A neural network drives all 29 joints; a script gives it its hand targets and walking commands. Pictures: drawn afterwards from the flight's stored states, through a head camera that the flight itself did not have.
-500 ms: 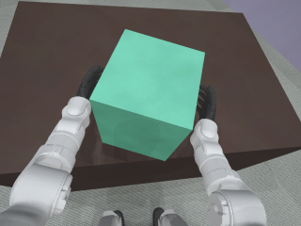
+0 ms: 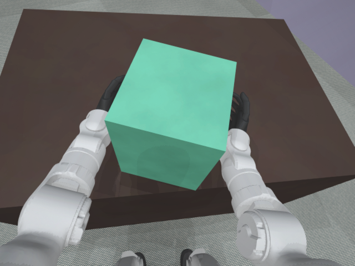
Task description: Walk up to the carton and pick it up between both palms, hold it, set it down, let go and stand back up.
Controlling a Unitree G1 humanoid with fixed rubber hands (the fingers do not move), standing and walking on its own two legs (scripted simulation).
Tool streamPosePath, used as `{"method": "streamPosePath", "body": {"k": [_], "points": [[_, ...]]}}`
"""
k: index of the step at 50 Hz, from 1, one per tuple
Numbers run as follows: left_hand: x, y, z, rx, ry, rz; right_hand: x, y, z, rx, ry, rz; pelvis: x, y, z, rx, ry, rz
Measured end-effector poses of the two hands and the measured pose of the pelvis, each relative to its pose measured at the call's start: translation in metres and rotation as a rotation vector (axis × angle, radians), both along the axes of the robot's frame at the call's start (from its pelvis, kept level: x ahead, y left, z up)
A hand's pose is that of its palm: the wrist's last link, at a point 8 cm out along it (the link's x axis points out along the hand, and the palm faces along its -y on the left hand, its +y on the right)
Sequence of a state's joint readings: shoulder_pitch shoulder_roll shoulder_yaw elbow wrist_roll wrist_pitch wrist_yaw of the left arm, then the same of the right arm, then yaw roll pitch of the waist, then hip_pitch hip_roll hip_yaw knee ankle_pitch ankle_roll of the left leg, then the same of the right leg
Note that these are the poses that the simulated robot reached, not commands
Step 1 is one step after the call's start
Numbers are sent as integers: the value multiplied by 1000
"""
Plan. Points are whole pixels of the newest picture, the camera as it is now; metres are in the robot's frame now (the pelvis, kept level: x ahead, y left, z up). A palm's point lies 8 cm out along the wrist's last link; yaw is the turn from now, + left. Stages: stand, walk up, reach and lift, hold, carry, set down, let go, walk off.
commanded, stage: reach and lift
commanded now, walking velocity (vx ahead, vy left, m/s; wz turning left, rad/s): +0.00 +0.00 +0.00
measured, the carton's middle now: (172, 123) +0.45 -0.01 +0.01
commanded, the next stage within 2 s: none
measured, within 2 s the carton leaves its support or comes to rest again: leaves its support in 1.70 s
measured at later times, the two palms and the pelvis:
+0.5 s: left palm (108, 108) +0.47 +0.13 +0.03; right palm (236, 133) +0.41 -0.16 +0.03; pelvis +0.00 +0.00 +0.00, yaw +0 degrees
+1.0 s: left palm (108, 108) +0.47 +0.13 +0.03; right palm (236, 133) +0.41 -0.16 +0.02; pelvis +0.01 +0.00 +0.00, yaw +0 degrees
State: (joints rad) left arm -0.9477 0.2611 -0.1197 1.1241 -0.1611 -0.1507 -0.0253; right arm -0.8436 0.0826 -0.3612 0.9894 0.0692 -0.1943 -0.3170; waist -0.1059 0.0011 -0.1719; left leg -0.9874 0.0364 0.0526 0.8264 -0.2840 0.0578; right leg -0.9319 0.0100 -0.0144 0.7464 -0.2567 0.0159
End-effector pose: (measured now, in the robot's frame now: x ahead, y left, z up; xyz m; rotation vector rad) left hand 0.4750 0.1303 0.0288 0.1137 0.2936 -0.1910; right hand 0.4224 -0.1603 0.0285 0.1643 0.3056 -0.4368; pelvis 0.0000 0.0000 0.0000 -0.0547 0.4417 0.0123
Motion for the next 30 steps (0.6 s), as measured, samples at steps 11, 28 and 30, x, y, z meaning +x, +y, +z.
{"method": "streamPosePath", "body": {"k": [11,28,30], "points": [[0,-2,2,45,-12,-32,-9,1,0,-14,-76,-10,1,-1,0,2,-1,0],[-1,-2,1,44,-9,-33,-13,3,-4,-8,-100,-20,6,-1,2,3,-15,1],[-1,-2,1,44,-9,-32,-13,3,-4,-6,-100,-20,6,-2,2,3,-16,1]]}}
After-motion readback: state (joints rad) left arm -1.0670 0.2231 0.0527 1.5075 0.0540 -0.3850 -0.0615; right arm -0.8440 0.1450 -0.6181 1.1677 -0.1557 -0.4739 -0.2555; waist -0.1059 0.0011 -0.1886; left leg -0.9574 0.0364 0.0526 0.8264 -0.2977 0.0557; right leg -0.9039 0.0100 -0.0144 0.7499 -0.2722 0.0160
